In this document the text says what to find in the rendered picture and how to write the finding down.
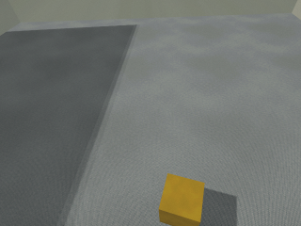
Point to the carton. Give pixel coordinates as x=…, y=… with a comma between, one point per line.
x=181, y=202

